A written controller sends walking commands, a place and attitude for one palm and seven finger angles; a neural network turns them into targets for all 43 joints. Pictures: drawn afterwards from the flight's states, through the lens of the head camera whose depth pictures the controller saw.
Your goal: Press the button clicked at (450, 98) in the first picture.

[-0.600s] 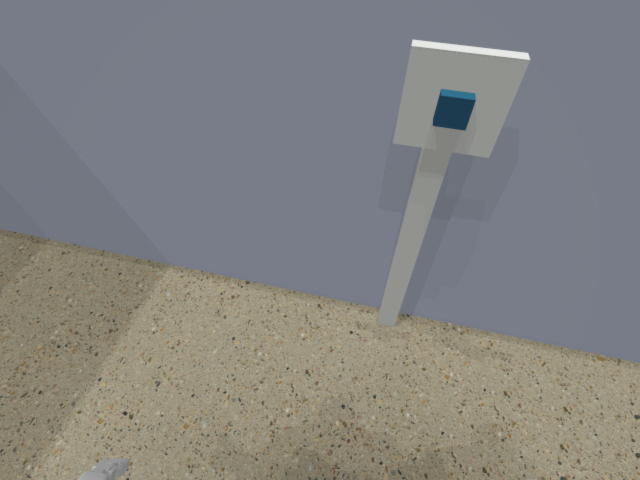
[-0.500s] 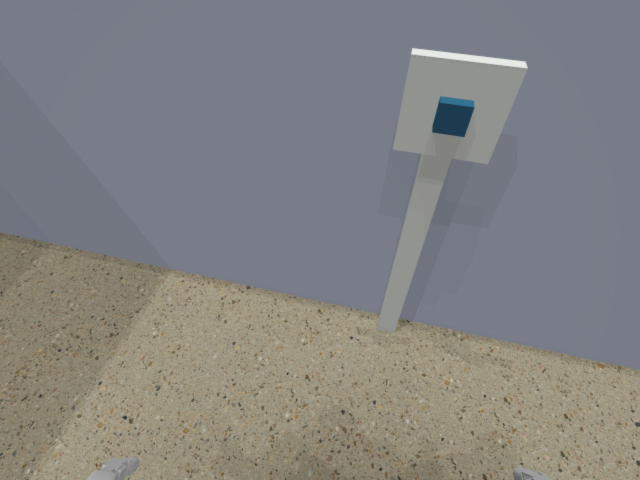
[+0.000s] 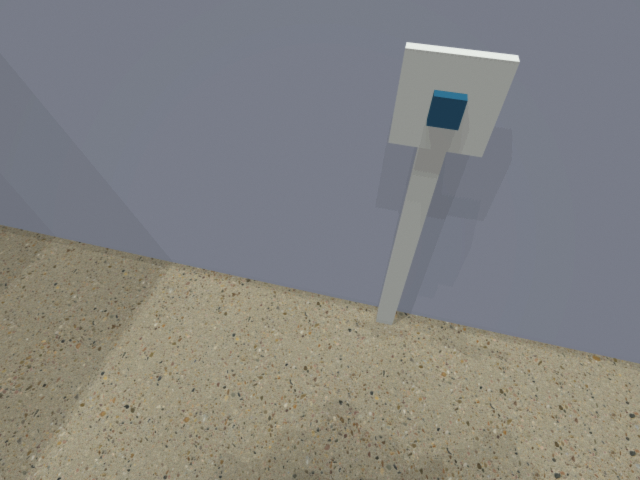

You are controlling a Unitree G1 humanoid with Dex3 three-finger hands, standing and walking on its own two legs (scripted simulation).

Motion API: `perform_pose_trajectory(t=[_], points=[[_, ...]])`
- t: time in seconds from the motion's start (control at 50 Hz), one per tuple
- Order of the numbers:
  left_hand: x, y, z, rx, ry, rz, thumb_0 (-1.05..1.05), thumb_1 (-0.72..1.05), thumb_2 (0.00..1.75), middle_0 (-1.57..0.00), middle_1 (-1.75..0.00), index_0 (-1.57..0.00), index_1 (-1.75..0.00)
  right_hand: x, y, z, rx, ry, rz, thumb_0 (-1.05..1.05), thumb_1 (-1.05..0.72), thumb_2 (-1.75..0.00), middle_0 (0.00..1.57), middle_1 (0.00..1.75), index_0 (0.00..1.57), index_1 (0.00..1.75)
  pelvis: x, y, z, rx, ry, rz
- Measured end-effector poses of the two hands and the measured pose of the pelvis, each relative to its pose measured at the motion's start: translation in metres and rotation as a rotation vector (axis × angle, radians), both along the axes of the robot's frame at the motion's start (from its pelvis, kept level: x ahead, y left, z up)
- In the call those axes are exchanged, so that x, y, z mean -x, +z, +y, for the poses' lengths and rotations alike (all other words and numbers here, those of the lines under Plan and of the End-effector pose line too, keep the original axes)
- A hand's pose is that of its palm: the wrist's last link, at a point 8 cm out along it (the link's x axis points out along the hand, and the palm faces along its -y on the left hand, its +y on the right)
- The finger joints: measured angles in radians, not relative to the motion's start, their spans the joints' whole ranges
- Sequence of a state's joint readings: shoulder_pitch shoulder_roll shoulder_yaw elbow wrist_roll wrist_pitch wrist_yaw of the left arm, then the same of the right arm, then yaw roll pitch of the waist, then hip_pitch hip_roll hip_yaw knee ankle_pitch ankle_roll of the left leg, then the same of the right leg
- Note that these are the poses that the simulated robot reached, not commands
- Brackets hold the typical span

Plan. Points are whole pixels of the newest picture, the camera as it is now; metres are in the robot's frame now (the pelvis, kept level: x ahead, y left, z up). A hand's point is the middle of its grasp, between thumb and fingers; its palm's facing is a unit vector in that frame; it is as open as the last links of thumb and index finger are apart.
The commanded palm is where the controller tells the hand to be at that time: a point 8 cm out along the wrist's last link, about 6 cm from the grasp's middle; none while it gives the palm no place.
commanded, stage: stand and wait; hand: left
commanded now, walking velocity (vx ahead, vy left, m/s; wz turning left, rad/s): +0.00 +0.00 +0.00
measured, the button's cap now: (446, 109) +0.76 -0.19 +0.10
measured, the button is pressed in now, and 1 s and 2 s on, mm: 0 0 0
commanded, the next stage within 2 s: look at it before walking up in 0.30 s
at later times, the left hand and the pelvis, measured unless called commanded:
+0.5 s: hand out of the picture +0.07 +0.24 -0.15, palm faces -0.04 -0.94 -0.33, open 7.4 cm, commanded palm none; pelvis +0.00 -0.01 +0.00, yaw +0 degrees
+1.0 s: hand out of the picture +0.09 +0.24 -0.15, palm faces -0.03 -0.94 -0.34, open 7.4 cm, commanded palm none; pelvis +0.01 -0.01 +0.00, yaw -1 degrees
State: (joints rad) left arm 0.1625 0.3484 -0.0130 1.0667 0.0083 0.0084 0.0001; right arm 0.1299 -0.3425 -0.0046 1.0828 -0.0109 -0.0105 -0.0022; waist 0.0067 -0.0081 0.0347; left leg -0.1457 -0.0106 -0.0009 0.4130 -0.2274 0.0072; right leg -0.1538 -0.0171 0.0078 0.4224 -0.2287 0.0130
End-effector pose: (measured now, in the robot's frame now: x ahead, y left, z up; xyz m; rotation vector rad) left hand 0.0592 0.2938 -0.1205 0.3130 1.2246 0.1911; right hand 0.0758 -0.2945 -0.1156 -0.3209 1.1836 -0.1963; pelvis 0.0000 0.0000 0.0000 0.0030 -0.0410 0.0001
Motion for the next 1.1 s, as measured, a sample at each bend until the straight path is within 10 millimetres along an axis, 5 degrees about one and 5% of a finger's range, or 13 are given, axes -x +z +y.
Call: perform_pose_trajectory(t=[0.34, 1.1], points=[[-0.003, 0.003, -0.01, 0.003, -0.012, -0.011, 0.01, 0.9, 0.9, -0.2, -0.3, -0.2, -0.3, 0.017, -0.004, -0.005, -0.014, -0.015, 0.03, 0.01, -0.9, -0.9, 0.2, 0.3, 0.2, 0.3, 0.006, 0.002, -0.006, -0.001, -0.004, 0.005], [-0.022, 0.004, -0.013, 0.003, -0.021, -0.018, 0.01, 0.9, 0.9, -0.2, -0.3, -0.2, -0.3, -0.009, 0.002, -0.01, -0.004, -0.012, 0.002, 0.01, -0.9, -0.9, 0.2, 0.3, 0.2, 0.3, -0.008, 0.004, -0.01, 0.0, -0.015, 0.01]])
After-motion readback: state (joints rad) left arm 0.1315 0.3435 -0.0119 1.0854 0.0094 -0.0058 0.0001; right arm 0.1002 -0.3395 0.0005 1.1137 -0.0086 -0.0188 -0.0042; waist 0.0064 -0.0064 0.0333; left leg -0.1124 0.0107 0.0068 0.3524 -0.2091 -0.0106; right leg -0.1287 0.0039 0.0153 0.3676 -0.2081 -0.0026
